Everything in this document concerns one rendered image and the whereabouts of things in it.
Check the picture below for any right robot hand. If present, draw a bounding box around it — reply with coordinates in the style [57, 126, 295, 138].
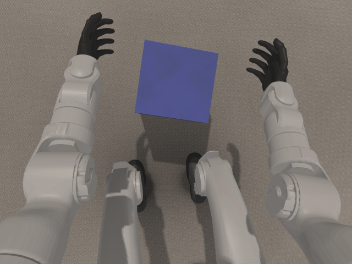
[246, 38, 289, 91]

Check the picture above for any right robot forearm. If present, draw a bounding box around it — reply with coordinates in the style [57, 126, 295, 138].
[259, 81, 341, 214]

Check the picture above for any left robot forearm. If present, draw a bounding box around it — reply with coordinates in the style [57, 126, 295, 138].
[23, 54, 102, 198]

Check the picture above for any left robot hand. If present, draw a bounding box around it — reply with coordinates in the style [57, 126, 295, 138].
[76, 12, 115, 60]

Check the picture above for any carton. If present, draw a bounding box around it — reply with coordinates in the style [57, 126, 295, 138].
[135, 40, 218, 123]

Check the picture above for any right robot thigh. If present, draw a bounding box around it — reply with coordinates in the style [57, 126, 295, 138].
[196, 157, 267, 264]

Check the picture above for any robot left upper arm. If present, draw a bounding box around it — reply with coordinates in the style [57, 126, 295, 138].
[0, 152, 97, 264]

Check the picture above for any robot right shin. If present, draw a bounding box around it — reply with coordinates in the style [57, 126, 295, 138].
[194, 151, 233, 196]

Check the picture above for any robot right upper arm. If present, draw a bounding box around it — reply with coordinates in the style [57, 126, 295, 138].
[265, 172, 352, 264]

